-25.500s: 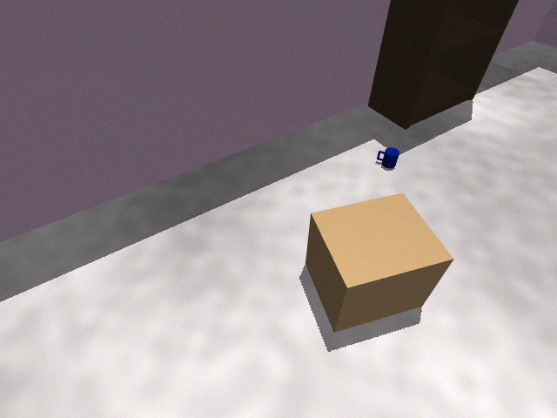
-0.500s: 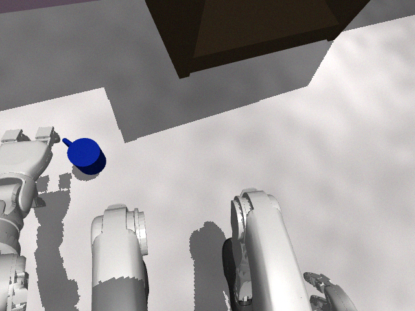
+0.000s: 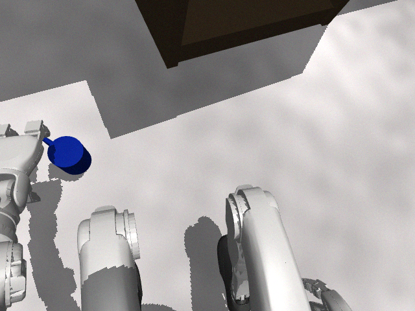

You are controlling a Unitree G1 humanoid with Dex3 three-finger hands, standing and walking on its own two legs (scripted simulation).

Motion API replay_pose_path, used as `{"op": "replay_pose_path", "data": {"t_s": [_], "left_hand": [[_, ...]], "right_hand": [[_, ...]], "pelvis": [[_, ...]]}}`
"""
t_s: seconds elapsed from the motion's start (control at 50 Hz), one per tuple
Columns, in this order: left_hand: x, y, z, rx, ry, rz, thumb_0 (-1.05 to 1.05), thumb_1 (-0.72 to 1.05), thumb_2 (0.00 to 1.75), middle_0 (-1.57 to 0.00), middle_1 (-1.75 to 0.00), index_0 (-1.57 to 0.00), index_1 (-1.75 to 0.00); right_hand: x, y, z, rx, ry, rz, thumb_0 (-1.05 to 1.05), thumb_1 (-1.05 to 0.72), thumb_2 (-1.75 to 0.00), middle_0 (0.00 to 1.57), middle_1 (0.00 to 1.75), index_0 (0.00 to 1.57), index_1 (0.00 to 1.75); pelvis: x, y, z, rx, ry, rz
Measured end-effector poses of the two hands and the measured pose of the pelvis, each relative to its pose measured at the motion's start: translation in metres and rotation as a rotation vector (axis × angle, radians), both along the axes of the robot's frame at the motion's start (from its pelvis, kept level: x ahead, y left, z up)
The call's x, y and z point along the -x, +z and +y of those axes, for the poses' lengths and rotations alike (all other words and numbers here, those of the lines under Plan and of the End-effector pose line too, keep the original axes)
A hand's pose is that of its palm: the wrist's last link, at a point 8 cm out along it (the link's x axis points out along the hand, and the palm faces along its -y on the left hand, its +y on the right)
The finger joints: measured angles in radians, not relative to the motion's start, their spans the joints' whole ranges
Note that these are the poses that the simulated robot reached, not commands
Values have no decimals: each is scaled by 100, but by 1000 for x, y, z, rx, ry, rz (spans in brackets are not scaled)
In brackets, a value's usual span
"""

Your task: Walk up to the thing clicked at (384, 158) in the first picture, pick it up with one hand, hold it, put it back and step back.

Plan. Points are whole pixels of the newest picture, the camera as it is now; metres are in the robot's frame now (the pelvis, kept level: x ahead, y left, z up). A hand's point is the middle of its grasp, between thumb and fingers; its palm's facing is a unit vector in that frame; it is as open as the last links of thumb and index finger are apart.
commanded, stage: rise first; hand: left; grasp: from above
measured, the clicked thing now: (65, 152) +0.49 +0.28 -0.30
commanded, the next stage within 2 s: approach in 0.40 s
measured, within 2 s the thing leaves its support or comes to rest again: neither
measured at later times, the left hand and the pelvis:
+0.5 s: hand (33, 169) +0.42 +0.30 -0.19, palm faces -0.44 -0.07 -0.89, open 14.1 cm; pelvis +0.00 +0.00 -0.01, yaw -1 degrees
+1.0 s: hand (72, 125) +0.51 +0.23 -0.17, palm faces -0.39 -0.04 -0.92, open 14.0 cm; pelvis +0.00 +0.00 -0.01, yaw -2 degrees
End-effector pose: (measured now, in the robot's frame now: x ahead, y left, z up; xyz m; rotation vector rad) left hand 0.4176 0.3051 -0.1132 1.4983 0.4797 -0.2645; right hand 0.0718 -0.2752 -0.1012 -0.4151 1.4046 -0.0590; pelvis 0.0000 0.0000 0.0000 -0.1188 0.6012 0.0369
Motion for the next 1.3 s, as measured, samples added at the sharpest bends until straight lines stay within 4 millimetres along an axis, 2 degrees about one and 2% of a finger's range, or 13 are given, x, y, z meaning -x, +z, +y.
{"op": "replay_pose_path", "data": {"t_s": [0.36,0.62,0.7,0.88,0.98,1.06,1.14,1.24,1.3], "left_hand": [[-3,-12,-2,10,-16,-6,0,-52,99,-9,-104,-9,-102],[-12,-18,-6,1,-24,-14,0,-52,100,-9,-104,-9,-103],[-25,-17,-18,1,-51,-28,0,-52,99,-8,-106,-9,-104],[-81,-6,-67,13,-87,-97,0,-51,98,-8,-108,-9,-106],[-94,-1,-78,-9,-43,-87,0,-51,98,-8,-108,-9,-106],[-87,-4,-72,-24,12,-35,1,-51,98,-8,-107,-9,-105],[-65,-8,-53,-28,59,29,1,-51,98,-8,-106,-9,-104],[-31,-14,-26,-7,67,94,1,-52,98,-8,-106,-9,-104],[-17,-15,-19,10,17,94,0,-52,98,-9,-107,-9,-105]], "right_hand": [[1,-7,0,5,14,10,0,-91,-90,20,30,21,30],[4,-9,4,9,24,6,0,-91,-90,20,30,21,30],[9,-8,4,13,20,12,0,-90,-90,20,30,21,30],[35,2,2,36,-22,40,0,-90,-89,20,30,21,30],[56,6,3,18,-65,77,0,-90,-89,20,30,21,30],[68,4,6,-13,-92,103,0,-90,-89,20,30,21,30],[71,-1,8,-48,-96,125,0,-90,-89,20,30,21,30],[60,-8,5,-62,-59,128,0,-90,-89,20,30,21,30],[46,-10,0,-46,-28,113,0,-90,-89,20,30,21,30]], "pelvis": [[-1,-10,1,5,-3,-5],[0,-16,3,10,-2,-8],[0,-17,3,8,-2,-3],[-1,-16,2,16,-14,14],[-3,-13,1,13,-20,25],[-2,-10,0,7,-22,24],[-1,-8,-3,-2,-20,11],[2,-8,-5,-9,-11,-5],[3,-10,-6,-7,-7,-14]]}}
